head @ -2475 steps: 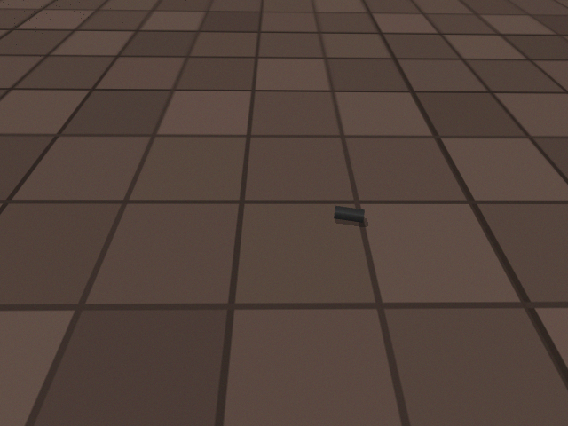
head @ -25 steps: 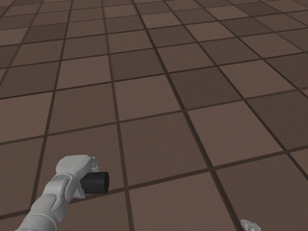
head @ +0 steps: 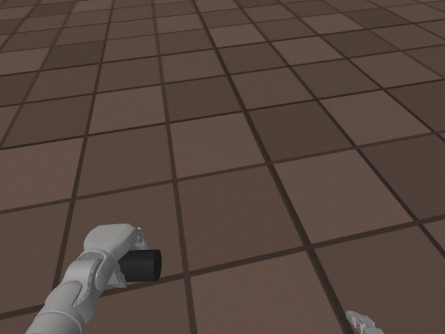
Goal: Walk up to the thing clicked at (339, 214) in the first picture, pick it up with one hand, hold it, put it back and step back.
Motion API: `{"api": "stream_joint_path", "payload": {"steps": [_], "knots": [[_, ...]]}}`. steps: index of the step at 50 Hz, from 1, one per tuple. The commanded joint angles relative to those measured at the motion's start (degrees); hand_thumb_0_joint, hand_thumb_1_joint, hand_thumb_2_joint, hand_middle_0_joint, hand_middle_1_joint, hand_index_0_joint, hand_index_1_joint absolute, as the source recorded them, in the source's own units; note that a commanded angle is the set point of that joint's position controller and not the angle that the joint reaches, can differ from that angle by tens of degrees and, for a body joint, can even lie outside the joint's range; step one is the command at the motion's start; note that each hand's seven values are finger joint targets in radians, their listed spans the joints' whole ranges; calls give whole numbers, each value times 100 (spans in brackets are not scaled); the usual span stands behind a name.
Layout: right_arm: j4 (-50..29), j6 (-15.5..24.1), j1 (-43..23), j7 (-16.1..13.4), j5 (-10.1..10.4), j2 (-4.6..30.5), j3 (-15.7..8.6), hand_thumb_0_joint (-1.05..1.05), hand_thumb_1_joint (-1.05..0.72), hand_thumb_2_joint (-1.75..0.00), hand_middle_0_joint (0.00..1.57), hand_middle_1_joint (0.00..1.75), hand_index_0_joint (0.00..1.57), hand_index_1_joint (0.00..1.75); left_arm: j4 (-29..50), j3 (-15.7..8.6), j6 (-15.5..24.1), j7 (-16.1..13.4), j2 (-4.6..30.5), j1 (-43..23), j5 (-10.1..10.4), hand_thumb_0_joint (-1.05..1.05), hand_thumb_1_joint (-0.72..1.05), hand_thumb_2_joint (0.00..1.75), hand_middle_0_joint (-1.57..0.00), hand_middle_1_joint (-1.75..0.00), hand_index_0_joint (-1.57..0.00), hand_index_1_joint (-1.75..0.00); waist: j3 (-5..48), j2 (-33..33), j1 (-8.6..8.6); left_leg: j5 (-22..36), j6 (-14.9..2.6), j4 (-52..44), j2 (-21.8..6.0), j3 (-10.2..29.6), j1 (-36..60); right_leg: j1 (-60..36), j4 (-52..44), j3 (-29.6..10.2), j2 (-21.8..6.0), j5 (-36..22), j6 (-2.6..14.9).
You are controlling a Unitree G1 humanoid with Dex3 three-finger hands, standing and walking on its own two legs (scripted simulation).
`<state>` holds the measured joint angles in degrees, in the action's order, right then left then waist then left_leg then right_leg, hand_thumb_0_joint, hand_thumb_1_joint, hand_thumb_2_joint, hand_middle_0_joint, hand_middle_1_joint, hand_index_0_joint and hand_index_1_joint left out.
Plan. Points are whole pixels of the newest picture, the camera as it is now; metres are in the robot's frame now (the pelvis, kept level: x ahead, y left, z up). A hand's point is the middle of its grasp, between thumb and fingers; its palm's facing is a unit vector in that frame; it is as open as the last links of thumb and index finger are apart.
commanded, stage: hold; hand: left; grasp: from above
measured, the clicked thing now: (125, 265) +0.30 +0.22 -0.08
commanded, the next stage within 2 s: crouch in 0.62 s
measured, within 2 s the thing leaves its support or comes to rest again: neither
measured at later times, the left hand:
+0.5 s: hand (116, 263) +0.29 +0.22 -0.04, palm faces -0.44 -0.04 -0.90, open 8.8 cm
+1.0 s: hand (120, 269) +0.29 +0.22 -0.07, palm faces -0.47 -0.03 -0.88, open 8.7 cm
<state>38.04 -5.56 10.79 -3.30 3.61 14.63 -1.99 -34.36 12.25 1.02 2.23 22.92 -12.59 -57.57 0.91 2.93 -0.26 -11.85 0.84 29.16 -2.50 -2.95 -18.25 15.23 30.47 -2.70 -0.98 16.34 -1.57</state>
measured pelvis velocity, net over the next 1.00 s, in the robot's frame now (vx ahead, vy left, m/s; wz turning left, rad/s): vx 0.00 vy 0.00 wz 0.01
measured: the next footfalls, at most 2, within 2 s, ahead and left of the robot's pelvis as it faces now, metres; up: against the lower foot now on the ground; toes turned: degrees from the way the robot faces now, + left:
none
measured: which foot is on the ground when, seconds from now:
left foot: down 0.00-1.00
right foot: down 0.00-1.00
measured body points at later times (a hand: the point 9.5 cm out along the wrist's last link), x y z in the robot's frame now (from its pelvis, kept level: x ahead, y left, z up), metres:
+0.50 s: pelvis +0.00 +0.00 +0.00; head +0.01 -0.02 +0.45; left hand +0.31 +0.22 +0.01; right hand +0.15 -0.25 -0.11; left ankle +0.04 +0.13 -0.73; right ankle +0.00 -0.14 -0.73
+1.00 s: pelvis +0.00 +0.00 +0.00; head +0.03 -0.01 +0.45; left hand +0.31 +0.22 -0.02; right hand +0.15 -0.26 -0.12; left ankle +0.04 +0.13 -0.73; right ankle +0.00 -0.14 -0.73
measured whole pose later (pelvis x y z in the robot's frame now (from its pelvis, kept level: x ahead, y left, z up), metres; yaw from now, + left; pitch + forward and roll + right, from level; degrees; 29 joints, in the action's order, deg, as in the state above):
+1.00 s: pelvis +0.00 +0.00 +0.00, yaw +1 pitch +3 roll +0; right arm 37.6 -7.3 10.1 -2.8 2.8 14.2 -2.1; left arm -43.1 11.4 5.0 -3.7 22.4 -14.8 -60.5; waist 0.8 1.5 0.7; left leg -12.5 0.7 30.8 -2.2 -2.4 -21.5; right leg 18.2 32.1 -2.2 -1.3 17.2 -1.7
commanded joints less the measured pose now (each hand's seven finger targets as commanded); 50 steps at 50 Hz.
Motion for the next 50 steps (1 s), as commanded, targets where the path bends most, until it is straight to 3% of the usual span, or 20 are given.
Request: {"api": "stream_joint_path", "payload": {"steps": [1, 3, 5, 6, 11, 14, 17, 18, 21, 23, 25, 28, 30, 35, 37, 38, 44, 47, 48, 50], "knots": [[-854, 262, -582, -80, 27, 713, -195, 0, -90, -90, 20, 30, 20, 30, 1254, -526, 1, -153, 1095, -1950, 45, 0, 72, 51, -107, -46, -109, -43, 1332, -229, 27, 712, -184, -358, 279, -42, 1175, 121, -642, 144, 261, -878, 128], [-849, 257, -599, -92, 32, 720, -194, 0, -90, -90, 20, 30, 20, 30, 1216, -679, -4, -140, 1231, -1836, 59, 0, 72, 51, -106, -46, -108, -44, 1298, -236, -49, 751, -173, -389, 273, -27, 1147, 70, -657, 175, 272, -861, 136], [-876, 254, -610, -95, 31, 699, -182, 0, -89, -90, 20, 30, 20, 30, 1253, -552, 12, -101, 1109, -1811, 71, 0, 73, 50, -107, -46, -109, -43, 1270, -253, -31, 729, -180, -400, 271, -32, 1129, 99, -668, 179, 279, -852, 136], [-865, 251, -611, -100, 32, 716, -177, 0, -89, -90, 20, 30, 20, 30, 1102, -649, 17, -100, 1201, -1798, 86, 0, 74, 51, -109, -45, -111, -43, 1155, -334, -15, 623, -193, -408, 283, -41, 1078, 89, -720, 168, 267, -749, 124], [-924, 220, -624, -104, 45, 684, -176, 0, -90, -90, 20, 30, 20, 30, 1260, -577, 72, -118, 1097, -1758, 68, 0, 74, 53, -110, -46, -111, -44, 1257, -217, -48, 765, -188, -423, 293, -64, 1184, 64, -694, 143, 252, -898, 136], [-890, 211, -617, -113, 35, 706, -177, 0, -90, -90, 20, 30, 20, 30, 1270, -708, 108, -205, 1296, -2021, 33, 0, 74, 56, -111, -45, -112, -44, 1288, -139, -35, 760, -175, -422, 301, -50, 1195, 69, -707, 146, 250, -876, 143], [-821, 210, -569, -96, 6, 693, -186, 0, -90, -90, 20, 30, 20, 30, 1282, -701, 83, -330, 1228, -2185, 4, 0, 76, 56, -111, -47, -113, -45, 1429, -142, 8, 762, -157, -405, 287, -45, 1262, 65, -689, 157, 267, -869, 143], [-819, 204, -586, -96, 12, 697, -191, 0, -90, -90, 20, 30, 20, 30, 1120, -780, 61, -362, 1290, -2007, -18, 0, 76, 57, -112, -47, -113, -46, 1325, -91, -49, 753, -147, -429, 288, -47, 1229, 63, -694, 174, 262, -845, 157], [-788, 196, -553, -83, 21, 708, -227, 0, -90, -90, 20, 30, 20, 30, 1166, -621, 21, -365, 1157, -2024, -41, 0, 76, 56, -112, -46, -113, -45, 1512, -187, 6, 976, -162, -393, 285, -47, 1306, -34, -642, 169, 264, -1094, 147], [-760, 187, -519, -90, 21, 721, -238, 0, -90, -90, 20, 30, 20, 30, 1193, -758, 24, -345, 1313, -2039, -20, 0, 72, 54, -111, -42, -111, -41, 1536, -95, -30, 1074, -161, -378, 281, -51, 1319, -80, -637, 178, 264, -1188, 144], [-760, 176, -545, -91, 18, 707, -234, 0, -90, -90, 20, 30, 20, 30, 1034, -614, 32, -293, 1176, -1983, -1, 0, 73, 57, -112, -43, -112, -43, 1375, -180, -7, 1012, -159, -404, 270, -41, 1277, -41, -689, 194, 269, -1125, 146], [-817, 174, -557, -89, 42, 702, -233, 0, -90, -90, 20, 30, 20, 30, 992, -691, 52, -233, 1196, -1700, 61, 0, 74, 55, -112, -44, -112, -44, 1321, -206, -66, 945, -175, -428, 292, -56, 1207, -72, -725, 189, 251, -1070, 145], [-814, 163, -544, -92, 32, 711, -227, 0, -90, -90, 20, 30, 20, 30, 1067, -586, 99, -176, 1159, -1794, 59, 0, 76, 55, -113, -44, -114, -43, 1354, -283, -27, 1014, -180, -417, 279, -33, 1239, -95, -698, 193, 257, -1138, 146], [-804, 143, -504, -106, 41, 727, -234, 0, -90, -90, 20, 30, 20, 30, 1206, -669, 154, -240, 1288, -2134, 48, 0, 75, 54, -111, -44, -112, -43, 1440, -130, -32, 1116, -153, -434, 272, -26, 1330, -69, -673, 205, 274, -1216, 167], [-832, 129, -499, -97, 33, 720, -230, 0, -88, -90, 20, 30, 20, 30, 1047, -708, 124, -269, 1227, -1824, 66, 0, 70, 44, -100, -48, -106, -44, 1386, -54, -51, 1110, -141, -456, 259, -35, 1325, -83, -680, 222, 276, -1179, 181], [-840, 123, -509, -89, 38, 726, -233, 0, -90, -90, 20, 30, 20, 30, 955, -661, 114, -288, 1139, -1685, 72, 0, 72, 44, -106, -45, -109, -42, 1305, -246, -45, 1118, -147, -458, 239, -10, 1279, -84, -661, 248, 293, -1179, 178], [-784, 70, -416, -65, 4, 715, -238, 0, -90, -90, 20, 30, 20, 30, 519, -594, 259, -507, 1066, -1733, -125, 0, 79, 51, -114, -43, -115, -42, 1123, -438, 73, 937, -192, -299, 322, -42, 1014, 180, -618, 178, 217, -1119, 133], [-671, 36, -317, -42, -81, 732, -253, 0, -90, -90, 20, 30, 20, 30, 21, -684, 436, -819, 1079, -1916, -247, 0, 84, 50, -117, -43, -119, -41, 1038, -517, 160, 776, -165, -38, 299, -3, 680, 548, -377, 217, 230, -936, 151], [-665, 31, -279, -19, -106, 730, -264, 0, -90, -90, 20, 30, 20, 30, -96, -609, 494, -938, 1009, -2079, -335, 0, 84, 51, -119, -41, -120, -40, 1029, -506, 223, 701, -168, 122, 312, -5, 513, 770, -251, 204, 212, -905, 149], [-586, 5, -160, 33, -168, 756, -309, 0, -90, -90, 20, 30, 20, 30, -390, -645, 545, -1182, 985, -2115, -459, 0, 87, 50, -120, -42, -122, -40, 1289, -452, 246, 648, -164, 506, 329, -19, 268, 1037, 68, 186, 190, -890, 138]]}}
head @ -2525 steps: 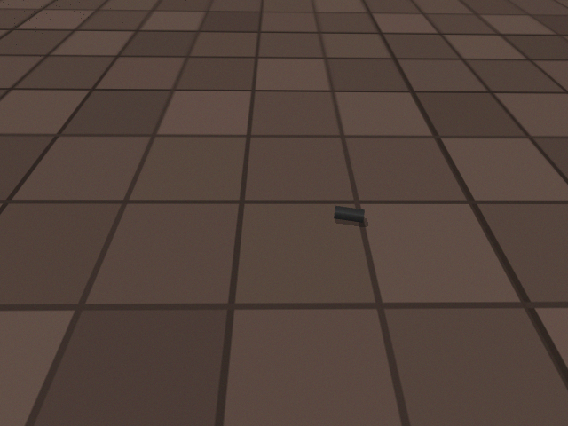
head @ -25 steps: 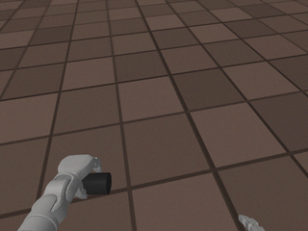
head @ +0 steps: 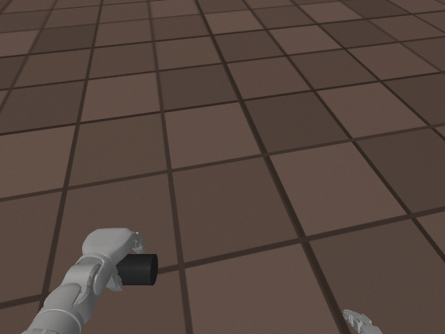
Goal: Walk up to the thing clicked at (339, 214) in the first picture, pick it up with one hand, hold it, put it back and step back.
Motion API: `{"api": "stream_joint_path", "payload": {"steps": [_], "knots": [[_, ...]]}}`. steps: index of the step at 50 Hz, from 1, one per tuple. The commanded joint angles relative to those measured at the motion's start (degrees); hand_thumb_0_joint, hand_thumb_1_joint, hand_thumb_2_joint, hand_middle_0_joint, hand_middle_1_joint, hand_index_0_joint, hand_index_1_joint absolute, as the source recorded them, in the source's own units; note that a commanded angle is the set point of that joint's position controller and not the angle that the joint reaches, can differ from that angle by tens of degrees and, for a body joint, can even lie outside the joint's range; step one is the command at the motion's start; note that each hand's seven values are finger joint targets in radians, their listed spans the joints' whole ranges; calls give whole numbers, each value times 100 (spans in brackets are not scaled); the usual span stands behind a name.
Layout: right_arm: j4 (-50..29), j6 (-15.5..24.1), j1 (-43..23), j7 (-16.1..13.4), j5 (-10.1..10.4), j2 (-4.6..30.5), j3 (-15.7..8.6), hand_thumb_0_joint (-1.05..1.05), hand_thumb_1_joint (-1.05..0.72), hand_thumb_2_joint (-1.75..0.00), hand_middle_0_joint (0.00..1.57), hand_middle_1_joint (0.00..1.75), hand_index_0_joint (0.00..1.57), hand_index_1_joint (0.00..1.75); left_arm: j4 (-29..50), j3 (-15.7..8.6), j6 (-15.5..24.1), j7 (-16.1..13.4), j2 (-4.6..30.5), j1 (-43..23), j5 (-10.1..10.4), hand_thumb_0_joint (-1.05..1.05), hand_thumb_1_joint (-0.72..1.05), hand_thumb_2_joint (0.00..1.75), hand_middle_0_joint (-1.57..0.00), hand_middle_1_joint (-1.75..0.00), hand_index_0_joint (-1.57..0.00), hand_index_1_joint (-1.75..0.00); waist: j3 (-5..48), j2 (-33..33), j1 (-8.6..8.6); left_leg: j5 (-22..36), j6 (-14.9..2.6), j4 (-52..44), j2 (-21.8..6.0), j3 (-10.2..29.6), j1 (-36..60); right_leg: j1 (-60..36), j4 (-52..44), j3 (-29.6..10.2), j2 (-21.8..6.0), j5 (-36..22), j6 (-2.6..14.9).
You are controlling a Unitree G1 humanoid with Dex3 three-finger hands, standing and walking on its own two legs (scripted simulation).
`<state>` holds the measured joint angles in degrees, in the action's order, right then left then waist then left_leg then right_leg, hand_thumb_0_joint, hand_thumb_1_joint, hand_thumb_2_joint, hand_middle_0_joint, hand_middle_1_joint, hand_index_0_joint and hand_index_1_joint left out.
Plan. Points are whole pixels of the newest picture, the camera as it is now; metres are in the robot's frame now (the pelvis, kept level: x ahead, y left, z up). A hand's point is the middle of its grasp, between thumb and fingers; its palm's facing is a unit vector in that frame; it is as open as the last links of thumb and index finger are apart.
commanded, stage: crouch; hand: left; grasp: from above
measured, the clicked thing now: (122, 269) +0.30 +0.22 -0.11
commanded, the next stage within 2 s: lower in 1.70 s
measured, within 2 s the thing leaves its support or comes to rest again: neither
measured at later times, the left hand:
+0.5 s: hand (142, 276) +0.35 +0.23 -0.30, palm faces -0.41 +0.06 -0.91, open 8.8 cm
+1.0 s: hand (153, 288) +0.38 +0.24 -0.49, palm faces -0.43 +0.02 -0.90, open 8.8 cm
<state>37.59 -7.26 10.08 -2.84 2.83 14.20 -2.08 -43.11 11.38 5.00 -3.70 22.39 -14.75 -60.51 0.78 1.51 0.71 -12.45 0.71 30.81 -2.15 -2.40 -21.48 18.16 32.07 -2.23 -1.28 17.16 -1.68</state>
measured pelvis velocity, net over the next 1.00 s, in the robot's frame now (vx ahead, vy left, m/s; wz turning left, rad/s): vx -0.07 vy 0.00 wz -0.08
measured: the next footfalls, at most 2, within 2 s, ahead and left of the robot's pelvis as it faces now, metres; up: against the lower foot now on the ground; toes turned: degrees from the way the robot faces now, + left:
none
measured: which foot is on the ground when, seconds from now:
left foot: down 0.00-1.00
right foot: down 0.00-1.00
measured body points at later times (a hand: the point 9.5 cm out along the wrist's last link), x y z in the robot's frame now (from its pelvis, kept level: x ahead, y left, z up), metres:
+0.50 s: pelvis -0.05 +0.01 -0.18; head +0.10 +0.02 +0.24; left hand +0.37 +0.23 -0.25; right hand -0.01 -0.28 -0.30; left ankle +0.03 +0.13 -0.73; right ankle -0.01 -0.14 -0.73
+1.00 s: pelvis -0.07 +0.00 -0.33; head +0.16 +0.04 +0.06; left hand +0.40 +0.24 -0.44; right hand -0.02 -0.27 -0.45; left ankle +0.03 +0.13 -0.73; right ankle -0.01 -0.14 -0.73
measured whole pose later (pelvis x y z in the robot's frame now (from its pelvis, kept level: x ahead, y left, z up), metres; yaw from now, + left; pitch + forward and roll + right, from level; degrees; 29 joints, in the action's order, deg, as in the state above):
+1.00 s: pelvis -0.07 +0.00 -0.33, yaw -5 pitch +37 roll -7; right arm 44.1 3.2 8.2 4.0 -6.9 13.0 -1.1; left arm -74.9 -2.1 9.1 -23.3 34.4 -47.8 -72.1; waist 8.7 0.7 10.2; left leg -34.4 0.8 116.0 -3.7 6.6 -119.3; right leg 111.3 115.3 1.7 2.5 41.5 -2.7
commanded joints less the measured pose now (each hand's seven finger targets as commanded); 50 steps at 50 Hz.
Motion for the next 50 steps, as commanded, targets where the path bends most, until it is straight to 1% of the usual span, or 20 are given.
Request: {"api": "stream_joint_path", "payload": {"steps": [1, 5, 7, 10, 11, 16, 19, 25, 26, 28, 32, 34, 35, 36, 38, 40, 42, 44, 49, 50], "knots": [[-483, 178, -26, 12, -118, 823, -337, 0, -90, -90, 20, 30, 20, 30, 432, -524, 177, -710, 1022, -2161, -235, 0, 89, 52, -121, -45, -123, -43, 1497, -213, 183, 756, -124, 571, 284, -64, 455, 958, 150, 146, 234, -1002, 164], [-356, 230, 303, 131, -260, 881, -439, 0, -90, -90, 20, 30, 20, 30, -234, -544, 241, -1252, 973, -2719, -585, 0, 94, 57, -127, -44, -128, -43, 1962, -22, 344, 425, -70, 1722, 202, 43, -498, 2238, 1210, 226, 291, -596, 232], [-363, 268, 382, 172, -297, 897, -479, 0, -90, -90, 20, 30, 20, 30, -622, -504, 206, -1496, 826, -2744, -714, 0, 95, 58, -128, -47, -129, -46, 2263, -10, 334, 387, -110, 2260, 206, 34, -1002, 2696, 1652, 227, 271, -552, 236], [-281, 358, 473, 173, -337, 969, -518, 0, -90, -90, 20, 30, 20, 30, -980, -626, 114, -1790, 1008, -3170, -816, 0, 95, 64, -128, -50, -129, -49, 2651, 50, 398, 174, -120, 2835, 191, 115, -1701, 3304, 2278, 315, 305, -346, 256], [-242, 386, 522, 163, -354, 985, -544, 0, -90, -90, 20, 30, 20, 30, -972, -706, 91, -1865, 1096, -3259, -832, 0, 94, 68, -129, -48, -129, -49, 2798, 173, 346, 67, -110, 2969, 169, 136, -1846, 3549, 2459, 334, 311, -224, 283], [-25, 592, 688, 81, -476, 1038, -572, 0, -90, -90, 20, 30, 20, 30, -1482, -853, 17, -2042, 1317, -3786, -843, 0, 94, 67, -128, -46, -128, -47, 3410, 411, 505, -393, -132, 3881, 114, 295, -2846, 4700, 3508, 458, 337, 193, 328], [15, 694, 775, 61, -534, 1055, -569, 0, -90, -90, 20, 30, 20, 30, -1500, -944, -8, -2073, 1445, -4093, -781, 0, 91, 61, -124, -46, -125, -45, 3845, 450, 571, -601, -161, 4358, 98, 350, -3335, 5129, 3988, 478, 329, 336, 327], [98, 814, 795, 101, -655, 1084, -522, 0, -90, -90, 20, 30, 20, 30, -1823, -1155, 13, -1966, 1806, -4417, -792, 0, 82, 61, -119, -44, -119, -44, 4055, 711, 643, -1331, -130, 5031, 43, 547, -4211, 6296, 4841, 573, 330, 973, 366], [92, 831, 808, 119, -665, 1104, -512, 0, -90, -90, 20, 30, 20, 30, -2060, -1218, 27, -1951, 1861, -4217, -798, 0, 82, 61, -120, -42, -120, -43, 3974, 550, 661, -1549, -137, 5128, 50, 586, -4450, 6439, 4925, 610, 336, 1167, 369], [116, 868, 860, 160, -681, 1085, -492, 0, -90, -90, 20, 30, 20, 30, -1987, -1191, 100, -1917, 1827, -4428, -777, 0, 81, 58, -118, -41, -118, -41, 4132, 476, 768, -1614, -172, 5459, 62, 553, -4809, 6645, 5113, 613, 354, 1201, 373], [235, 962, 938, 259, -744, 1139, -448, 0, -90, -90, 20, 30, 20, 30, -1852, -1371, 297, -1940, 2186, -4836, -853, 0, 82, 58, -119, -40, -119, -40, 4554, 850, 820, -1590, -158, 5983, 35, 656, -4966, 7269, 5686, 680, 353, 1240, 384], [301, 1000, 950, 291, -764, 1125, -420, 0, -90, -90, 20, 30, 20, 30, -1819, -1442, 386, -1999, 2331, -4995, -913, 0, 79, 54, -116, -39, -117, -38, 4558, 946, 835, -1723, -145, 6181, 24, 676, -5138, 7534, 5876, 705, 364, 1336, 388], [331, 1014, 964, 311, -785, 1137, -408, 0, -90, -90, 20, 30, 20, 30, -1877, -1426, 422, -2037, 2294, -5116, -930, 0, 79, 55, -116, -40, -117, -39, 4484, 946, 919, -1847, -136, 6266, 21, 698, -5281, 7666, 5957, 732, 354, 1422, 378], [371, 1031, 955, 334, -805, 1123, -384, 0, -90, -90, 20, 30, 20, 30, -1962, -1383, 439, -2069, 2204, -5090, -952, 0, 76, 54, -113, -40, -115, -39, 4562, 1024, 929, -1802, -130, 6360, 13, 701, -5294, 7766, 6062, 752, 358, 1386, 381], [385, 1063, 954, 381, -825, 1118, -368, 0, -90, -90, 20, 30, 20, 30, -1860, -1527, 469, -2157, 2508, -5278, -983, 0, 74, 55, -113, -40, -114, -39, 4682, 1158, 870, -1891, -123, 6551, 17, 633, -5431, 7878, 6164, 737, 371, 1462, 392], [427, 1089, 978, 441, -850, 1125, -346, 0, -90, -90, 20, 30, 20, 30, -2048, -1549, 458, -2214, 2517, -5113, -1019, 0, 74, 54, -113, -40, -114, -39, 4683, 1125, 850, -1781, -130, 6743, 9, 602, -5550, 7881, 6291, 765, 375, 1356, 382], [464, 1108, 990, 492, -895, 1138, -322, 0, -90, -90, 20, 30, 20, 30, -2064, -1517, 431, -2237, 2477, -5308, -1037, 0, 74, 59, -113, -42, -113, -42, 4817, 1213, 941, -1610, -148, 6999, -2, 568, -5626, 7984, 6461, 772, 376, 1183, 365], [499, 1115, 983, 514, -909, 1163, -326, 0, -90, -90, 20, 30, 20, 30, -2077, -1584, 416, -2251, 2615, -5431, -1048, 0, 74, 57, -113, -39, -114, -39, 4901, 1349, 908, -1528, -133, 7107, -34, 635, -5602, 8178, 6689, 831, 395, 1129, 379], [570, 1116, 982, 619, -973, 1201, -321, 0, -91, -90, 20, 30, 20, 30, -2119, -1657, 405, -2191, 2710, -5408, -1071, 0, 73, 57, -113, -40, -113, -40, 4728, 1527, 903, -1346, -121, 7441, -78, 639, -5793, 8453, 7050, 880, 419, 962, 365], [544, 1115, 950, 638, -973, 1224, -315, 0, -91, -90, 20, 30, 20, 30, -2409, -1634, 391, -2164, 2663, -5259, -1075, 0, 73, 56, -113, -39, -113, -39, 4611, 1486, 936, -1382, -108, 7457, -81, 693, -5852, 8559, 7150, 908, 413, 1006, 371]]}}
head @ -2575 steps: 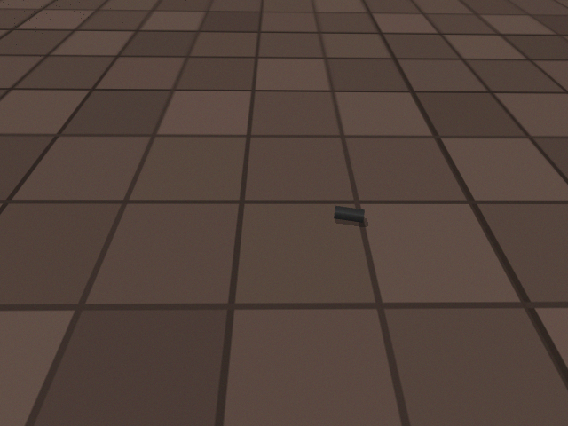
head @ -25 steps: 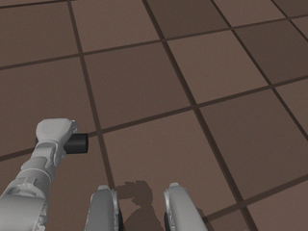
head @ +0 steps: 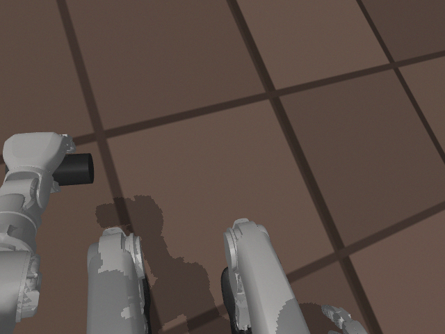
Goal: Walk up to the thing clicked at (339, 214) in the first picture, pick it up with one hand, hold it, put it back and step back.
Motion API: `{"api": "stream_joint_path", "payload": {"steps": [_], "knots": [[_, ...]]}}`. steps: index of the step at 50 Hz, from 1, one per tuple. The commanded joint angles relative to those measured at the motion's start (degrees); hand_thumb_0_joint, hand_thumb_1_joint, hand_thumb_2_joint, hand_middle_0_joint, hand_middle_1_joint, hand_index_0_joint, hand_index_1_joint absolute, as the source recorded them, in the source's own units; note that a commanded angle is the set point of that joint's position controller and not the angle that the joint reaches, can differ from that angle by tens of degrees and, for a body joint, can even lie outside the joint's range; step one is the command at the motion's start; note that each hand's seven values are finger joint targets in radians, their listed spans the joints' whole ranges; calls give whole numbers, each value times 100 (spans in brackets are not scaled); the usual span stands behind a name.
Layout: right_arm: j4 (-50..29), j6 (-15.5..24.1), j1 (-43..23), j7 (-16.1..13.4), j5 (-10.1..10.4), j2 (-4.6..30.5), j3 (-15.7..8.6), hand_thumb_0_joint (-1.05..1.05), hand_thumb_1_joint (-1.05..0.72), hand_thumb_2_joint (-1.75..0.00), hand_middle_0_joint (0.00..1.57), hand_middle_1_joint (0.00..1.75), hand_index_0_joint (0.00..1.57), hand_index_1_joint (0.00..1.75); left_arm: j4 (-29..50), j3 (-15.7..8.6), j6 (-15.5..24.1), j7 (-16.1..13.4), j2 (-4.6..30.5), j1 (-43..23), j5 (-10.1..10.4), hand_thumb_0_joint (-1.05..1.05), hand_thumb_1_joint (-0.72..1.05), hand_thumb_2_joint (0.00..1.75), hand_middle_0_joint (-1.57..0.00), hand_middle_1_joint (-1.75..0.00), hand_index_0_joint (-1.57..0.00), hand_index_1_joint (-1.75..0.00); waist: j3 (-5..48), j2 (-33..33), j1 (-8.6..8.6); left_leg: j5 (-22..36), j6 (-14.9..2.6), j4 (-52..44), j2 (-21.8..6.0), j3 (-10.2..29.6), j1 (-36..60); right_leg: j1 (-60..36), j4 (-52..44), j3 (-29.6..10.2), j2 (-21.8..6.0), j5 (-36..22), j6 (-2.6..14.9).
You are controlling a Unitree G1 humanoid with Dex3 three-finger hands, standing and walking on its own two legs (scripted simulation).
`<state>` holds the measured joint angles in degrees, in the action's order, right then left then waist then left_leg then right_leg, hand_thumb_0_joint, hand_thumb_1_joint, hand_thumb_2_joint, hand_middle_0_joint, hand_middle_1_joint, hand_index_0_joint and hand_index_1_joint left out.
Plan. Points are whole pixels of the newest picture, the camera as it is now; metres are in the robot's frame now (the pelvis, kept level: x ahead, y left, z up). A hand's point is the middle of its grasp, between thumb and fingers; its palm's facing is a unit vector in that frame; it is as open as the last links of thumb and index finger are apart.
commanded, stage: crouch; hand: left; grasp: from above
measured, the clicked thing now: (53, 170) +0.44 +0.28 -0.20
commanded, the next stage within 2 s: lower in 0.70 s
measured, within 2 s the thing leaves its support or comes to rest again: rests again in 1.96 s
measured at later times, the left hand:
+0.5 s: hand (61, 173) +0.44 +0.28 -0.23, palm faces -0.44 -0.04 -0.90, open 8.8 cm
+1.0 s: hand (67, 177) +0.45 +0.28 -0.28, palm faces -0.47 -0.04 -0.88, open 8.9 cm
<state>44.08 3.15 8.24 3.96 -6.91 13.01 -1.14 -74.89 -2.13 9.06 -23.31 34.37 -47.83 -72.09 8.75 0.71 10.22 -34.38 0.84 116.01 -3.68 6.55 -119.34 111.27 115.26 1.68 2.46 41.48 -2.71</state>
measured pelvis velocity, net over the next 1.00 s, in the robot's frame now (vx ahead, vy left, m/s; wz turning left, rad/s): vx -0.01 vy -0.01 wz -0.08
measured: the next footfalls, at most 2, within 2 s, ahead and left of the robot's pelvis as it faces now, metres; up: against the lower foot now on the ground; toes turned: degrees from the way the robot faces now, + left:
none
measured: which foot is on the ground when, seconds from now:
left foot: down 0.00-1.00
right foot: down 0.00-1.00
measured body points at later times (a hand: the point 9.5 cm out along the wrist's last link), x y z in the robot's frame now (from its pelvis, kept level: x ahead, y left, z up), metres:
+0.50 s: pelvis -0.01 -0.01 -0.07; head +0.23 +0.05 +0.31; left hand +0.46 +0.28 -0.18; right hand +0.04 -0.28 -0.19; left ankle +0.09 +0.13 -0.41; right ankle +0.07 -0.14 -0.41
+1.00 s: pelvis -0.01 -0.01 -0.11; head +0.23 +0.05 +0.27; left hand +0.47 +0.28 -0.23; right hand +0.03 -0.28 -0.22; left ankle +0.09 +0.13 -0.41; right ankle +0.07 -0.14 -0.41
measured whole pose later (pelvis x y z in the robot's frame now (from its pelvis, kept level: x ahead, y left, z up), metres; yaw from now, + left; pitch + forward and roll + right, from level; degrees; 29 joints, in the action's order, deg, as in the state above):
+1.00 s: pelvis -0.01 -0.01 -0.11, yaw -4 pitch +32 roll -8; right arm 44.8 2.0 6.4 6.6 -9.4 14.6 4.5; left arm -84.3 -5.4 13.6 -22.6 44.3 -53.6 -72.7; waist 1.2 -2.3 12.6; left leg -35.1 2.2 136.3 -4.1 11.7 -134.0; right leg 125.6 134.6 4.0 5.8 41.8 -3.3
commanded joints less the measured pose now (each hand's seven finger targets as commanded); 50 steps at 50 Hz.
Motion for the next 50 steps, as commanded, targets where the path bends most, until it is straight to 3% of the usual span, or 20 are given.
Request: {"api": "stream_joint_path", "payload": {"steps": [1, 2, 4, 6, 9, 11, 14, 15, 16, 18, 20, 21, 23, 24, 26, 31, 39, 41, 45, 50], "knots": [[-103, 75, 1197, -6, -20, 1322, -402, 0, -91, -90, 20, 30, 20, 30, 912, -295, 0, -179, 1431, -1950, 97, 0, 73, 54, -111, -41, -113, -40, 3842, 1621, 0, 955, -118, -985, 61, -191, 4000, -746, -1111, 528, 34, -1526, 463], [-61, 61, 1198, 11, -10, 1323, -422, 0, -91, -90, 20, 30, 20, 30, 1195, -397, 49, -174, 1684, -2131, 121, 0, 71, 53, -111, -39, -111, -38, 3904, 1612, -63, 1002, -136, -862, 55, -250, 3890, -769, -1078, 519, 82, -1590, 469], [-70, 42, 1182, 54, -24, 1311, -400, 0, -91, -90, 20, 30, 20, 30, 979, -353, 84, -110, 1604, -1954, 101, 0, 68, 54, -109, -39, -109, -39, 3818, 1479, -32, 967, -160, -688, 82, -330, 3531, -866, -1025, 513, 119, -1620, 451], [-47, 12, 1243, 101, -44, 1308, -380, 0, -91, -90, 20, 30, 20, 30, 978, -463, 135, -65, 1744, -1854, 96, 0, 68, 53, -108, -40, -109, -39, 3848, 1368, -57, 1228, -187, -477, 78, -360, 3474, -959, -958, 508, 144, -1833, 420], [-77, -11, 1150, 136, -46, 1320, -381, 0, -91, -90, 20, 30, 20, 30, 739, -402, 161, -35, 1644, -1816, 139, 0, 67, 52, -105, -43, -107, -42, 3711, 1248, -36, 1003, -203, -355, 72, -370, 3147, -825, -854, 517, 182, -1668, 420], [-36, -33, 1187, 160, -58, 1334, -384, 0, -91, -90, 20, 30, 20, 30, 941, -544, 257, -32, 1964, -2119, 103, 0, 65, 50, -104, -42, -106, -41, 3684, 1289, -33, 928, -207, -225, 68, -409, 2907, -860, -771, 505, 204, -1650, 417], [-19, -60, 1184, 198, -91, 1319, -366, 0, -91, -91, 20, 30, 20, 30, 891, -582, 334, -24, 1992, -2075, 74, 0, 66, 50, -104, -44, -106, -42, 3820, 1270, -63, 1063, -218, -24, 54, -428, 2831, -933, -617, 508, 233, -1783, 399], [-48, -62, 1150, 203, -84, 1345, -353, 0, -91, -90, 20, 30, 20, 30, 578, -556, 314, -28, 1922, -1915, 61, 0, 67, 49, -103, -45, -106, -43, 3697, 1133, -55, 918, -229, -7, 60, -418, 2723, -841, -615, 519, 238, -1645, 398], [-37, -71, 1105, 201, -91, 1323, -355, 0, -91, -90, 20, 30, 20, 30, 751, -527, 360, -45, 1915, -2100, 92, 0, 67, 48, -103, -46, -106, -43, 3690, 1204, -31, 834, -229, 61, 52, -445, 2563, -843, -572, 508, 249, -1613, 390], [12, -89, 1121, 203, -114, 1348, -341, 0, -91, -90, 20, 30, 20, 30, 713, -700, 391, -91, 2205, -2171, 40, 0, 67, 46, -103, -45, -106, -42, 3797, 1233, -88, 834, -224, 150, 52, -448, 2508, -855, -477, 515, 259, -1594, 393], [-20, -92, 1058, 203, -121, 1364, -315, 0, -91, -90, 20, 30, 20, 30, 487, -586, 374, -114, 2060, -2148, 10, 0, 66, 48, -102, -46, -105, -44, 3694, 1215, -48, 681, -225, 187, 40, -440, 2422, -710, -439, 542, 284, -1460, 403], [-23, -93, 1056, 196, -139, 1395, -288, 0, -91, -90, 20, 30, 20, 30, 538, -618, 385, -140, 2132, -2276, -3, 0, 67, 49, -103, -47, -106, -44, 3614, 1255, 33, 593, -221, 221, 47, -423, 2385, -611, -388, 573, 270, -1380, 402], [-1, -81, 1043, 190, -139, 1391, -255, 0, -91, -90, 20, 30, 20, 30, 496, -600, 382, -170, 2135, -2310, 24, 0, 67, 47, -103, -46, -105, -43, 3540, 1380, -28, 524, -192, 206, 38, -400, 2422, -473, -272, 627, 273, -1289, 437], [16, -89, 998, 175, -136, 1440, -274, 0, -91, -90, 20, 30, 20, 30, 593, -670, 391, -187, 2322, -2492, -4, 0, 67, 49, -102, -47, -105, -44, 3689, 1487, -34, 475, -187, 253, 29, -393, 2483, -397, -223, 647, 293, -1239, 455], [1, -89, 1031, 179, -150, 1424, -214, 0, -91, -90, 20, 30, 20, 30, 386, -594, 364, -187, 2208, -2377, -37, 0, 66, 49, -102, -48, -105, -45, 3535, 1480, 38, 506, -187, 319, 41, -394, 2353, -396, -156, 662, 286, -1293, 441], [-3, -64, 980, 165, -160, 1502, -118, 0, -91, -90, 20, 30, 20, 30, 181, -547, 343, -181, 2294, -2460, -51, 0, 66, 48, -102, -46, -105, -43, 3239, 1497, 118, 298, -184, 399, 30, -314, 2196, -45, 26, 757, 285, -1127, 459], [-19, -40, 930, 156, -178, 1531, 21, 0, -91, -90, 20, 30, 20, 30, 152, -525, 311, -142, 2421, -2479, 90, 0, 66, 50, -102, -48, -105, -46, 3196, 1452, 140, 291, -204, 656, 39, -351, 1872, -128, 127, 764, 314, -1161, 415], [-26, -46, 901, 146, -180, 1554, 32, 0, -91, -90, 20, 30, 20, 30, 230, -541, 350, -113, 2531, -2596, 82, 0, 62, 51, -103, -43, -104, -42, 3188, 1487, 159, 184, -198, 692, 36, -329, 1815, -57, 164, 780, 325, -1051, 422], [8, -64, 885, 164, -210, 1534, 154, 0, -91, -90, 20, 30, 20, 30, -36, -453, 424, -91, 2432, -2348, 51, 0, 62, 52, -105, -43, -105, -43, 3103, 1401, 197, 380, -186, 850, 40, -278, 1684, -107, 355, 847, 362, -1248, 408], [-31, -56, 831, 170, -259, 1612, 212, 0, -91, -90, 20, 30, 20, 30, -82, -647, 558, -241, 2693, -2361, 42, 0, 66, 53, -106, -47, -107, -45, 2924, 1462, 199, 369, -177, 1000, 42, -267, 1597, -21, 447, 884, 365, -1242, 397]]}}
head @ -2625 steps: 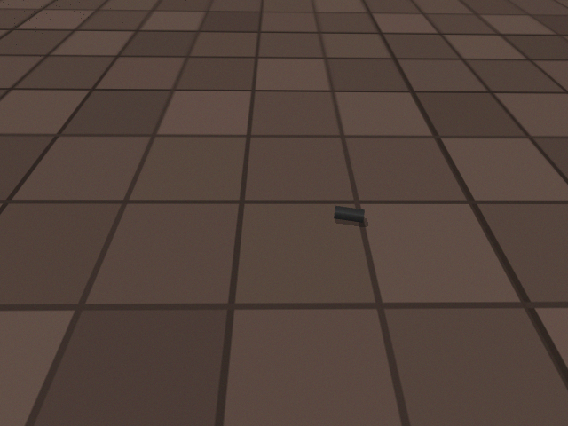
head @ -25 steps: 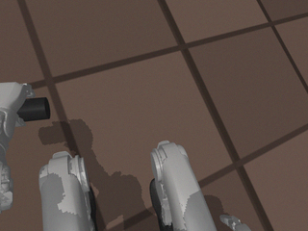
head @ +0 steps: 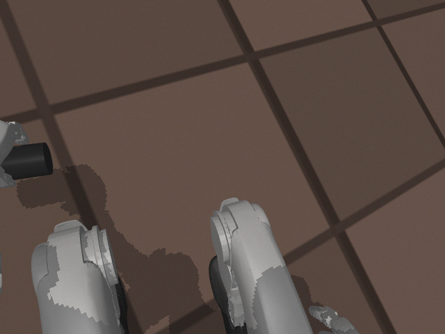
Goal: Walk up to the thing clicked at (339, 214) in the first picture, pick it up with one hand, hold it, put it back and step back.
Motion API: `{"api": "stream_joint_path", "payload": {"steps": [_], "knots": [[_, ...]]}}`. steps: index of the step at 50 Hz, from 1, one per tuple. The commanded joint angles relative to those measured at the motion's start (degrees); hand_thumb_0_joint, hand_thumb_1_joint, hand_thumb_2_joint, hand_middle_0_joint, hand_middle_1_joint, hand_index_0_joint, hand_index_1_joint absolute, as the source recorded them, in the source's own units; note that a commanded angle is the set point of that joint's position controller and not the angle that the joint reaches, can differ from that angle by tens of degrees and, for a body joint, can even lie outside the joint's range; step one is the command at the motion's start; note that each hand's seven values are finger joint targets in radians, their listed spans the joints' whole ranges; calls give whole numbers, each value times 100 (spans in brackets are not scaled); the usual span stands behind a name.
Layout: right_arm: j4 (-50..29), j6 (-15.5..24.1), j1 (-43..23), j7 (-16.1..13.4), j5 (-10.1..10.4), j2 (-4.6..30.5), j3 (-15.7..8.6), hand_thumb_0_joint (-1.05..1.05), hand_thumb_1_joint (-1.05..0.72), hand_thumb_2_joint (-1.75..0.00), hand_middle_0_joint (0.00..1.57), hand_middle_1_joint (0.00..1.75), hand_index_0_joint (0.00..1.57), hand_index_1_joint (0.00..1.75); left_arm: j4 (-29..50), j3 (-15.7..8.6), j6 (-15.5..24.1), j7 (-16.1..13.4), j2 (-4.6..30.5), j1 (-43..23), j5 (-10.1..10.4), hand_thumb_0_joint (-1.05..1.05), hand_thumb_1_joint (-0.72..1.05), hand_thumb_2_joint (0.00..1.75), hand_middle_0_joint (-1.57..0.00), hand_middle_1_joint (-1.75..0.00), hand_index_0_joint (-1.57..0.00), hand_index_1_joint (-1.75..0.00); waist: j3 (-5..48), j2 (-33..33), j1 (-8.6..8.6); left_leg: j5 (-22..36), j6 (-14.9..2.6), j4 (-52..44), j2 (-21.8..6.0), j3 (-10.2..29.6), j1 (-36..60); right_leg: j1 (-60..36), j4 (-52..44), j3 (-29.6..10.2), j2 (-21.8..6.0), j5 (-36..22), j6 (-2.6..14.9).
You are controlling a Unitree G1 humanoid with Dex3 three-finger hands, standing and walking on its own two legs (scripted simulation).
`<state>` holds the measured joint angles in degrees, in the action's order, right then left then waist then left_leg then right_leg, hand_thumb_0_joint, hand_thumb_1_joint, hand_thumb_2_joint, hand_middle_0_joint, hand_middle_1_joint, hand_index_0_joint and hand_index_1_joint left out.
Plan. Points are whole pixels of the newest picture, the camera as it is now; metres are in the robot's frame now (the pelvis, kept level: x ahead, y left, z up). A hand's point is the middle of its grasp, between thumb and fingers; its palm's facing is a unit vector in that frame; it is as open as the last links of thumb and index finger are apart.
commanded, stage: lower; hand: left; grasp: from above
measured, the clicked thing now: (5, 164) +0.44 +0.33 -0.21
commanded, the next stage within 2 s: rest in 0.10 s
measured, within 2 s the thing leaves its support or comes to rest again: rests again in 0.96 s
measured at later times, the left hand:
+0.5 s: hand (14, 166) +0.44 +0.32 -0.22, palm faces -0.44 -0.10 -0.89, open 8.9 cm
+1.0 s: hand (24, 170) +0.44 +0.31 -0.25, palm faces -0.43 -0.11 -0.89, open 8.9 cm
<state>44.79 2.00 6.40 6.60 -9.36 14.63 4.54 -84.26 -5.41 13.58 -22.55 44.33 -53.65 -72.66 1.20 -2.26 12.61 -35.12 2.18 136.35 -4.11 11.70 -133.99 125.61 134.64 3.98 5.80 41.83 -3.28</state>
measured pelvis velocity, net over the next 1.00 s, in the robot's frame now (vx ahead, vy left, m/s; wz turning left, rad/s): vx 0.01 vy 0.00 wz -0.08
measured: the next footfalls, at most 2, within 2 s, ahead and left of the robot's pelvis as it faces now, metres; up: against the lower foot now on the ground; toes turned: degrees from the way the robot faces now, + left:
none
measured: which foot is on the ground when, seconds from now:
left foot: down 0.00-1.00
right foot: down 0.00-1.00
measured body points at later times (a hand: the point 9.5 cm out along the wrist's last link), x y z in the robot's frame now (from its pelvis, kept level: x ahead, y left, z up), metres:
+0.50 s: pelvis +0.01 +0.00 -0.03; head +0.26 +0.08 +0.34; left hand +0.46 +0.32 -0.17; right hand +0.07 -0.27 -0.13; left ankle +0.09 +0.15 -0.30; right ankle +0.09 -0.12 -0.30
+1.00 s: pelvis +0.01 +0.00 -0.04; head +0.26 +0.10 +0.32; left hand +0.46 +0.31 -0.20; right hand +0.07 -0.27 -0.12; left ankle +0.09 +0.15 -0.30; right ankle +0.09 -0.12 -0.30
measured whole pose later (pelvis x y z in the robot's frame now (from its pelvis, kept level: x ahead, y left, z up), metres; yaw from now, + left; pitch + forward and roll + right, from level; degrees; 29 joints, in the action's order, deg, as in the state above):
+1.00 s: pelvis +0.01 +0.00 -0.04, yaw -4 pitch +27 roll -10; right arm 43.1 7.3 2.8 10.2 -15.6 16.2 11.8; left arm -92.0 -9.5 14.7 -33.0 51.8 -52.3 -74.3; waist -5.8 -7.5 16.6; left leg -37.7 3.6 145.5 -3.9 17.4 -136.0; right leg 127.1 140.8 7.5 8.1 42.5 -3.8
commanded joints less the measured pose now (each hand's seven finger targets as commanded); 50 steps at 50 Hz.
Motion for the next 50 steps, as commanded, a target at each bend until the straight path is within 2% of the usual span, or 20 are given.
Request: {"api": "stream_joint_path", "payload": {"steps": [1, 4, 11, 17, 20, 21, 23, 24, 26, 28, 30, 31, 35, 39, 41, 42, 43, 47, 49, 50], "knots": [[-107, 58, 998, -87, -35, 1440, -341, 0, -91, -90, 20, 30, 20, 30, 909, -315, 131, -350, 1698, -1735, 41, 0, 66, 54, -106, -47, -107, -45, 3732, 1815, -41, 488, -296, -1014, 72, -767, 3122, -1470, -1444, 677, 45, -1324, 450], [-126, 85, 1020, -61, -93, 1469, -309, 0, -91, -90, 20, 30, 20, 30, 877, -355, 166, -442, 1695, -1662, 3, 0, 71, 53, -107, -50, -109, -47, 3705, 1836, 67, 604, -301, -894, 63, -753, 3093, -1505, -1390, 698, 49, -1475, 421], [-145, 131, 918, -19, -154, 1533, -277, 0, -90, -90, 20, 30, 20, 30, 965, -535, 73, -634, 1880, -1554, 28, 0, 68, 57, -106, -47, -107, -46, 3867, 2123, 9, 674, -261, -779, 31, -716, 3231, -1474, -1209, 739, 63, -1548, 439], [-119, 176, 894, 15, -227, 1543, -165, 0, -90, -90, 20, 30, 20, 30, 546, -472, 56, -694, 1845, -1474, 27, 0, 69, 59, -106, -50, -107, -48, 3576, 1872, 132, 663, -300, -583, 13, -673, 2840, -1517, -1148, 763, 101, -1610, 395], [-128, 216, 931, 43, -296, 1596, -100, 0, -90, -90, 20, 30, 20, 30, 572, -570, 84, -749, 1987, -1493, 39, 0, 72, 60, -107, -53, -109, -51, 3547, 1898, 182, 762, -303, -499, 10, -662, 2798, -1682, -1130, 786, 110, -1719, 377], [-149, 224, 919, 51, -301, 1624, -122, 0, -90, -90, 20, 30, 20, 30, 786, -718, 127, -771, 2214, -1600, 37, 0, 74, 59, -108, -52, -110, -50, 3672, 1910, 165, 843, -296, -475, 0, -639, 2868, -1719, -1075, 813, 120, -1790, 381], [-188, 228, 853, 62, -349, 1673, -82, 0, -90, -90, 20, 30, 20, 30, 485, -722, 129, -779, 2182, -1431, 8, 0, 74, 61, -107, -54, -109, -52, 3581, 1909, 195, 799, -290, -402, -2, -622, 2771, -1658, -1055, 848, 135, -1723, 400], [-194, 245, 841, 71, -365, 1633, -48, 0, -90, -90, 20, 30, 20, 30, 386, -555, 132, -769, 1884, -1323, 44, 0, 75, 62, -108, -55, -110, -52, 3500, 1895, 199, 765, -287, -429, 16, -623, 2819, -1608, -1058, 877, 131, -1687, 403], [-214, 267, 822, 87, -393, 1692, -10, 0, -90, -90, 20, 30, 20, 30, 342, -564, 153, -784, 2034, -1430, 25, 0, 76, 65, -110, -55, -112, -54, 3377, 1929, 270, 703, -293, -413, 4, -583, 2770, -1541, -1039, 911, 153, -1660, 398], [-229, 291, 781, 92, -415, 1725, 25, 0, -90, -90, 20, 30, 20, 30, 386, -646, 163, -819, 2209, -1362, 22, 0, 76, 64, -110, -55, -112, -54, 3437, 1993, 193, 723, -280, -396, -9, -562, 2811, -1619, -1015, 917, 170, -1671, 402], [-251, 306, 734, 109, -447, 1709, 92, 0, -90, -90, 20, 30, 20, 30, 207, -606, 176, -869, 2167, -1332, 51, 0, 78, 61, -110, -55, -113, -53, 3330, 1839, 230, 577, -305, -321, -20, -551, 2559, -1674, -1065, 872, 195, -1532, 389], [-264, 312, 752, 109, -466, 1722, 90, 0, -90, -89, 20, 30, 20, 30, 345, -705, 194, -919, 2311, -1393, 30, 0, 79, 61, -110, -56, -113, -53, 3393, 1835, 257, 606, -313, -328, -19, -547, 2608, -1746, -1063, 872, 196, -1598, 369], [-247, 380, 665, 134, -494, 1745, 160, 0, -90, -90, 20, 30, 20, 30, 149, -529, 206, -977, 2164, -1352, -12, 0, 82, 62, -114, -54, -116, -52, 3174, 2007, 306, 492, -279, -331, -19, -504, 2687, -1523, -981, 960, 208, -1476, 399], [-280, 441, 612, 164, -532, 1826, 167, 0, -90, -90, 20, 30, 20, 30, 213, -684, 237, -1150, 2385, -1420, -36, 0, 81, 62, -113, -53, -115, -51, 3215, 2014, 312, 632, -264, -265, -51, -472, 2730, -1557, -931, 998, 230, -1634, 394], [-229, 479, 589, 194, -547, 1801, 180, 0, -90, -90, 20, 30, 20, 30, 131, -633, 196, -1186, 2374, -1418, -92, 0, 84, 63, -116, -52, -117, -51, 3203, 2179, 342, 649, -242, -268, -72, -454, 2824, -1486, -856, 997, 250, -1658, 405], [-197, 492, 568, 211, -555, 1778, 204, 0, -90, -90, 20, 30, 20, 30, 75, -492, 192, -1193, 2183, -1436, -53, 0, 83, 63, -116, -51, -117, -49, 3204, 2212, 366, 607, -232, -287, -67, -445, 2827, -1478, -856, 1002, 259, -1599, 413], [-232, 513, 574, 221, -546, 1825, 208, 0, -90, -90, 20, 30, 20, 30, 133, -582, 204, -1231, 2284, -1482, -18, 0, 84, 62, -116, -52, -118, -50, 3159, 2212, 384, 600, -226, -296, -58, -433, 2800, -1463, -857, 1057, 248, -1589, 418], [-213, 577, 588, 270, -608, 1865, 270, 0, -90, -90, 20, 30, 20, 30, -21, -554, 121, -1295, 2296, -1401, -26, 0, 89, 61, -120, -50, -122, -48, 3042, 2182, 434, 561, -233, -317, -56, -419, 2825, -1488, -868, 1113, 256, -1581, 392], [-219, 612, 479, 296, -577, 1831, 285, 0, -90, -90, 20, 30, 20, 30, -183, -514, 76, -1316, 2272, -1269, -20, 0, 84, 60, -117, -49, -118, -48, 3060, 2287, 343, 573, -225, -299, -82, -413, 2780, -1505, -825, 1049, 274, -1598, 409], [-224, 623, 554, 306, -627, 1852, 287, 0, -90, -90, 20, 30, 20, 30, 130, -577, 101, -1337, 2343, -1451, 19, 0, 86, 59, -117, -50, -119, -48, 3191, 2202, 442, 744, -243, -244, -96, -406, 2846, -1670, -852, 1083, 289, -1804, 368]]}}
